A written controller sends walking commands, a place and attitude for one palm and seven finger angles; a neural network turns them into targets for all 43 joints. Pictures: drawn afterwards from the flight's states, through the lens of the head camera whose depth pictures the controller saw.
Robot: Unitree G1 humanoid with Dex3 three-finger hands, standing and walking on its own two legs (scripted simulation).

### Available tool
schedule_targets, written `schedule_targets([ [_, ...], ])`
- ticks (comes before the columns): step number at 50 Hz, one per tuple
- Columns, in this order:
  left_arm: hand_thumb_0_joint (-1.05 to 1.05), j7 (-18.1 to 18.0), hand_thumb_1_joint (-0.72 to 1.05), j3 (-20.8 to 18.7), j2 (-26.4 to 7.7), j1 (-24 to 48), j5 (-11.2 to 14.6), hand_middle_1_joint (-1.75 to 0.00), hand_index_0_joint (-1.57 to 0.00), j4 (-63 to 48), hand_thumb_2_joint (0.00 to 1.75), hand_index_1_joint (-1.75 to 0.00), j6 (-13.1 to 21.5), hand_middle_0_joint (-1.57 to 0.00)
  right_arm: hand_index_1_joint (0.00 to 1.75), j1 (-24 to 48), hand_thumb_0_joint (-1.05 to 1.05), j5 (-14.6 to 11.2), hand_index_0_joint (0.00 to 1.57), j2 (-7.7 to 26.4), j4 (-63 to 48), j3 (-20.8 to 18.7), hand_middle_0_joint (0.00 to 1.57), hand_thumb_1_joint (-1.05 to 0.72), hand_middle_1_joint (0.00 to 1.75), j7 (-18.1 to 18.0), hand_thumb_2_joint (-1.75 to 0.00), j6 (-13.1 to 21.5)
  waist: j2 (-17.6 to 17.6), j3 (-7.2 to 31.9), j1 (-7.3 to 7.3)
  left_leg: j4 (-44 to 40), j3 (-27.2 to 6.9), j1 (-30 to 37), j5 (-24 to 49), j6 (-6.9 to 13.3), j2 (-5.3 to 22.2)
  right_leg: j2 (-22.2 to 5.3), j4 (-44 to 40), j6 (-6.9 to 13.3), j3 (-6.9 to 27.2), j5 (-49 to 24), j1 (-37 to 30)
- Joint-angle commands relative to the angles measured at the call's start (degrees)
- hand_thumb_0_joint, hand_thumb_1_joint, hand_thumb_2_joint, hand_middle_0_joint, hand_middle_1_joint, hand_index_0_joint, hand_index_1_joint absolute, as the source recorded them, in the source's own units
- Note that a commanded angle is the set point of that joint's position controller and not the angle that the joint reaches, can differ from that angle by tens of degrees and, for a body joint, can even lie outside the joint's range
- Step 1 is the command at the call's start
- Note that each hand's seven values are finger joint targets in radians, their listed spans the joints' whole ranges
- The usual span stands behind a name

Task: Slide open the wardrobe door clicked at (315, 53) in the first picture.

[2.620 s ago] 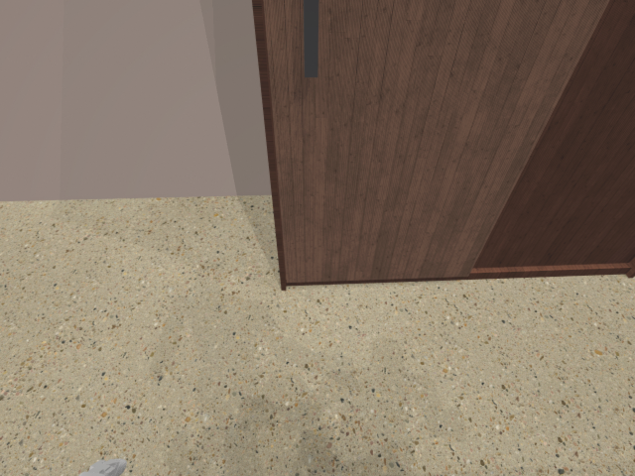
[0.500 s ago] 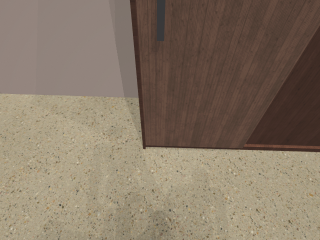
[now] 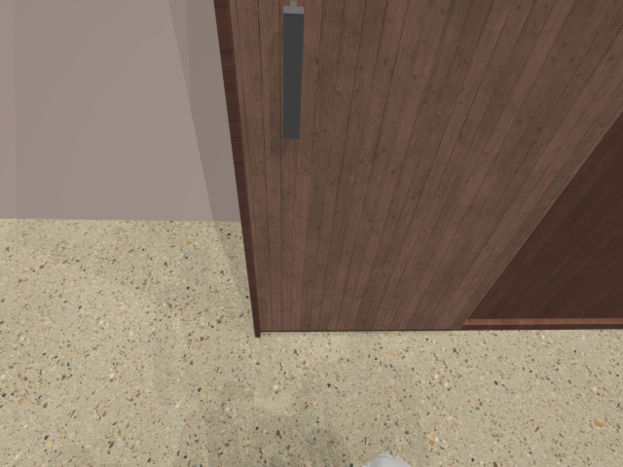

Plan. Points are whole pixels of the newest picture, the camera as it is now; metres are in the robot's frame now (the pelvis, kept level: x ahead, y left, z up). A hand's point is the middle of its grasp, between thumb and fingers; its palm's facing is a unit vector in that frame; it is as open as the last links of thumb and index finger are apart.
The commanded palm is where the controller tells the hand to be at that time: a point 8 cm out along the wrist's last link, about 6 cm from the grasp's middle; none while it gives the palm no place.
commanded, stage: take the last steps up to it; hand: left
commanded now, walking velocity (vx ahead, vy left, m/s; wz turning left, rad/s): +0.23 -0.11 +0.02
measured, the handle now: (292, 73) +0.63 +0.08 +0.20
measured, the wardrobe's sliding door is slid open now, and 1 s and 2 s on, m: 0.00 0.00 0.00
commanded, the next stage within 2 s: come to a stop and stand still in 0.16 s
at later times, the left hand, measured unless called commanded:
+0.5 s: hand (239, 456) +0.18 +0.11 -0.18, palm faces +0.08 -0.98 -0.20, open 7.3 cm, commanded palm none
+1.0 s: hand out of the picture +0.13 +0.11 -0.17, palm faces +0.06 -0.97 -0.24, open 7.4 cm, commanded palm none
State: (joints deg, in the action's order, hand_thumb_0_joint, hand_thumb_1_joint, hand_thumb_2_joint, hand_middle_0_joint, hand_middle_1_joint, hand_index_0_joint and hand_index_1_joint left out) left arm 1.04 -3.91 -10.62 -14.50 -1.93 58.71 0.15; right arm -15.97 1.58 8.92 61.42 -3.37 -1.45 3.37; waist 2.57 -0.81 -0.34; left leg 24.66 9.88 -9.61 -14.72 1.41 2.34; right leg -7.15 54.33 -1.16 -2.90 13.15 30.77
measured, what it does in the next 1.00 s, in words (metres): walks ahead: right foot, then left foot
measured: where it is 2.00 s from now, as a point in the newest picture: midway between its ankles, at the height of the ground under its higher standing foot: outside the picture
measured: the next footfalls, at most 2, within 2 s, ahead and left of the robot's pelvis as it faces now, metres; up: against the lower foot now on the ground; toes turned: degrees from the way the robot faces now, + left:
right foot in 0.16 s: +0.20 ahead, -0.17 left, +0.00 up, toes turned -8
left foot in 0.54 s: +0.26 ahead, +0.04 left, +0.00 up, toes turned +6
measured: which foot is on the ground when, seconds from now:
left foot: down 0.00-0.18, up 0.20-0.52, down 0.54-0.98, up 1.00-1.00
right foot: up 0.00-0.14, down 0.16-0.56, up 0.58-0.94, down 0.96-1.00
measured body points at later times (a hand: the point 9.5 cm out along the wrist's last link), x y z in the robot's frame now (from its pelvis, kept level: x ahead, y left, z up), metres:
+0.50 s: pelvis +0.16 -0.06 -0.01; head +0.19 -0.06 +0.44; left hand +0.17 +0.17 -0.17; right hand +0.21 -0.30 -0.16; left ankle +0.21 +0.04 -0.73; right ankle +0.16 -0.17 -0.74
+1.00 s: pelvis +0.11 -0.08 -0.01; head +0.10 -0.09 +0.44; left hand +0.12 +0.16 -0.15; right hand +0.18 -0.31 -0.16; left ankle +0.21 +0.03 -0.73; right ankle +0.07 -0.21 -0.74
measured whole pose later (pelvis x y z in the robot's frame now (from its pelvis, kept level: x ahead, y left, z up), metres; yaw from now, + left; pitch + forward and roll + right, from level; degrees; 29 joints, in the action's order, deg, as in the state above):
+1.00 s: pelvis +0.11 -0.08 -0.01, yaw +1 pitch -2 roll +1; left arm -1.1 -2.0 -10.0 -16.8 -1.5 58.8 -1.4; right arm -10.9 1.0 9.1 58.6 -3.6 -0.5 -3.1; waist -1.0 -0.3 -0.3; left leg 29.4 4.7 -21.5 -13.6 -0.2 1.0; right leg -2.4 27.7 0.1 -2.4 18.9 7.7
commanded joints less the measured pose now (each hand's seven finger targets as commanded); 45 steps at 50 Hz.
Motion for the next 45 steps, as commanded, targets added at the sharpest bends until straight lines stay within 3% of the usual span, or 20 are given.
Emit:
schedule_targets([
  [1, 0.0, 0.76, 0.9, -0.15, -0.4, 0.74, 0.15, -0.3, -0.2, -2.94, 0.9, -0.3, 0.1, -0.2, 0.3, -4.14, 0.0, 0.28, 0.2, 8.47, -1.6, -1.63, 0.2, -0.9, 0.3, 0.13, -0.9, 0.66, -10.54, -6.56, 1.36, -14.34, -9.8, -3.56, 2.17, 7.53, 14.6, -0.21, -11.19, -0.25, -1.34, -2.49, -1.16],
  [5, 0.0, 0.8, 0.9, -0.46, -1.78, 2.63, 0.11, -0.3, -0.2, -3.58, 0.9, -0.3, 0.96, -0.2, 0.3, -4.92, 0.0, 0.64, 0.2, 9.48, -1.42, -2.19, 0.2, -0.9, 0.3, 0.22, -0.9, -0.21, -9.72, -4.62, 1.44, -8.08, -9.45, -2.98, 3.41, 5.71, 14.68, 2.55, -20.43, 0.62, -3.73, -1.55, -10.49],
  [7, 0.0, 0.44, 0.9, -1.16, -4.75, -6.91, 0.07, -0.3, -0.2, -0.25, 0.9, -0.3, 1.85, -0.2, 0.3, -4.38, 0.0, 0.36, 0.2, 8.98, -1.02, -1.93, 0.2, -0.9, 0.3, 0.47, -0.9, -0.62, -4.3, 0.6, -3.15, 5.54, -5.35, -5.3, 5.16, 2.49, 10.12, 4.51, -27.32, 1.85, -4.5, -2.92, -24.88],
  [8, 0.0, -0.16, 0.9, -2.09, -9.66, -12.89, -0.25, -0.3, -0.2, 1.68, 0.9, -0.3, 2.66, -0.2, 0.3, -6.73, 0.0, -0.22, 0.2, 5.79, -1.05, -1.17, 0.2, -0.9, 0.3, 0.97, -0.9, -0.55, 7.51, 5.88, -5.29, 22.0, -0.7, -14.33, -2.58, 0.29, 5.31, -5.62, -31.46, 5.1, 7.48, 0.72, -36.47],
  [9, 0.0, -1.0, 0.9, -2.68, -14.29, -15.58, 0.3, -0.3, -0.2, 2.01, 0.9, -0.3, 2.76, -0.2, 0.3, -6.18, 0.0, -0.73, 0.2, 2.76, -3.36, -0.12, 0.2, -0.9, 0.3, 0.94, -0.9, -0.92, 17.41, 6.72, -5.08, 37.08, -2.28, -23.91, -20.41, -0.71, -0.37, -16.62, -38.21, 9.34, 24.36, -2.89, -38.45],
  [10, 0.0, -1.39, 0.9, -2.46, -13.41, -12.91, 0.83, -0.3, -0.2, 1.52, 0.9, -0.3, 2.68, -0.2, 0.3, -4.81, 0.0, -0.73, 0.2, 5.01, -3.26, -0.51, 0.2, -0.9, 0.3, 0.74, -0.9, -1.37, 15.5, 7.28, -5.17, 42.9, -7.94, -23.47, -18.94, 0.3, 1.84, -16.31, -41.24, 11.04, 23.83, 3.68, -32.9],
  [12, 0.0, -1.86, 0.9, -0.99, -8.14, -4.51, 0.84, -0.3, -0.2, -0.34, 0.9, -0.3, 2.48, -0.2, 0.3, -1.69, 0.0, -0.19, 0.2, 4.69, -3.04, -0.73, 0.2, -0.9, 0.3, 0.91, -0.9, -1.46, 6.72, -0.47, -2.14, 46.41, -9.01, -25.04, -9.74, 0.06, 4.71, -12.86, -42.55, 11.29, 16.37, 5.54, -23.92],
  [16, 0.0, -2.9, 0.9, 1.1, -3.39, -0.16, 0.47, -0.3, -0.2, -0.87, 0.9, -0.3, 3.41, -0.2, 0.3, -6.93, 0.0, -0.41, 0.2, 0.51, 0.2, 1.12, 0.2, -0.9, 0.3, 0.29, -0.9, -2.61, 1.68, 1.37, 2.35, 29.66, -7.98, -14.09, -7.17, -3.0, 4.3, -9.01, -36.49, 9.88, 2.3, -34.74, -18.31],
  [19, 0.0, -3.62, 0.9, 0.64, -5.39, -1.74, 0.47, -0.3, -0.2, -0.44, 0.9, -0.3, 2.24, -0.2, 0.3, -4.52, 0.0, -1.29, 0.2, -0.31, -0.4, 1.48, 0.2, -0.9, 0.3, -0.09, -0.9, -3.33, 3.4, 3.63, 0.52, 18.16, -5.59, -11.96, -6.08, -3.74, 1.11, -8.43, -31.47, 10.44, 2.18, -47.47, -24.12],
  [22, 0.0, -4.09, 0.9, -0.72, -7.59, -3.29, 0.76, -0.3, -0.2, -0.84, 0.9, -0.3, 0.59, -0.2, 0.3, -0.85, 0.0, -1.02, 0.2, 2.53, -2.74, 0.36, 0.2, -0.9, 0.3, -0.23, -0.9, -4.58, 5.39, 2.72, -0.59, 15.36, -5.61, -12.73, -4.05, -3.57, 0.14, -10.13, -28.96, 11.19, 4.36, -48.17, -26.31],
  [25, 0.0, -4.19, 0.9, -1.16, -7.9, -1.49, 0.86, -0.3, -0.2, -1.85, 0.9, -0.3, -0.5, -0.2, 0.3, -0.51, 0.0, -0.89, 0.2, 4.15, -3.62, -0.44, 0.2, -0.9, 0.3, -0.27, -0.9, -5.09, 4.78, 0.93, 1.14, 6.67, -6.52, -5.5, 5.37, -3.04, 1.47, -10.01, -25.21, 9.41, 4.13, -39.16, -19.89],
  [26, 0.0, -4.14, 0.9, -1.09, -7.08, -1.42, 1.09, -0.3, -0.2, -2.31, 0.9, -0.3, -0.88, -0.2, 0.3, -1.94, 0.0, -0.69, 0.2, 5.56, -3.65, -0.72, 0.2, -0.9, 0.3, -0.26, -0.9, -4.82, 0.3, 2.35, 1.68, 3.19, -8.76, 1.29, 24.43, -1.39, 4.92, -6.48, -21.92, 6.26, 1.83, -29.23, -15.43],
  [27, 0.0, -4.16, 0.9, -0.68, -4.64, -3.02, 1.38, -0.3, -0.2, -3.12, 0.9, -0.3, -1.34, -0.2, 0.3, -2.64, 0.0, -0.39, 0.2, 9.1, -4.36, -1.17, 0.2, -0.9, 0.3, -0.35, -0.9, -4.47, -10.74, 4.19, 1.58, 1.81, -18.28, 7.41, 48.64, 3.65, 15.01, 0.53, -15.47, 1.47, -2.71, -8.44, -8.94],
  [28, 0.0, -4.49, 0.9, -0.06, -3.52, -3.52, 1.38, -0.3, -0.2, -3.43, 0.9, -0.3, -1.55, -0.2, 0.3, -3.33, 0.0, -0.67, 0.2, 11.14, -4.68, -1.41, 0.2, -0.9, 0.3, -0.57, -0.9, -4.43, -18.52, 5.61, 2.37, -3.38, -23.34, 5.74, 61.47, 9.7, 21.44, 6.63, -0.15, -0.39, -2.68, 23.31, -8.71],
  [29, 0.0, -4.82, 0.9, -0.29, -4.52, -3.26, 1.23, -0.3, -0.2, -3.16, 0.9, -0.3, -2.27, -0.2, 0.3, -1.49, 0.0, -0.71, 0.2, 11.96, -5.13, -1.1, 0.2, -0.9, 0.3, -1.32, -0.9, -4.33, -16.34, 6.25, 2.04, -2.82, -23.82, 0.87, 57.69, 12.45, 22.31, 7.0, 9.04, -0.11, 3.86, 27.04, -10.11],
  [30, 0.0, -4.68, 0.9, -0.78, -4.87, -2.26, 1.12, -0.3, -0.2, -3.09, 0.9, -0.3, -2.23, -0.2, 0.3, 1.35, 0.0, -0.44, 0.2, 11.37, -6.28, -1.15, 0.2, -0.9, 0.3, -1.51, -0.9, -4.31, -12.82, 4.85, 1.77, -2.06, -22.5, 0.67, 53.19, 13.23, 20.97, 6.69, 14.1, -0.07, 5.58, 24.93, -6.57],
  [33, 0.0, -3.82, 0.9, -1.28, -4.49, -3.63, 1.09, -0.3, -0.2, -2.74, 0.9, -0.3, -2.44, -0.2, 0.3, 5.71, 0.0, -0.43, 0.2, 9.42, -8.43, -0.74, 0.2, -0.9, 0.3, -1.57, -0.9, -3.85, -7.84, 6.28, 0.17, -1.47, -16.26, 2.36, 43.23, 10.47, 15.46, 6.68, 19.33, -1.36, 6.12, 15.28, -3.48],
  [35, 0.0, -3.38, 0.9, -1.11, -4.06, -4.54, 0.99, -0.3, -0.2, -2.75, 0.9, -0.3, -2.8, -0.2, 0.3, 6.65, 0.0, -0.52, 0.2, 8.82, -8.97, -0.84, 0.2, -0.9, 0.3, -1.48, -0.9, -3.55, -8.03, 7.14, 0.07, -2.57, -15.03, 2.71, 37.07, 10.08, 14.35, 6.17, 15.53, -1.89, 5.44, 13.56, -4.16],
  [42, 0.0, -2.55, 0.9, 0.61, -2.53, -4.16, 0.57, -0.3, -0.2, -3.3, 0.9, -0.3, -3.03, -0.2, 0.3, 5.12, 0.0, -0.11, 0.2, 9.73, -7.35, -1.43, 0.2, -0.9, 0.3, -0.11, -0.9, -4.18, -13.47, 3.77, 1.58, -14.08, -19.9, -3.89, -10.66, 7.34, 12.76, 5.22, -9.71, -0.2, 0.21, 16.41, -14.34],
  [45, 0.0, -2.33, 0.9, 0.83, -2.41, -10.86, 0.7, -0.3, -0.2, -0.2, 0.9, -0.3, -1.97, -0.2, 0.3, 5.47, 0.0, 0.02, 0.2, 10.79, -6.29, -1.89, 0.2, -0.9, 0.3, 0.46, -0.9, -4.39, -12.83, 2.84, -1.14, -15.59, -17.03, -8.46, -17.46, 3.71, 9.47, 7.34, -26.64, 1.27, -3.2, 10.41, -24.61],
])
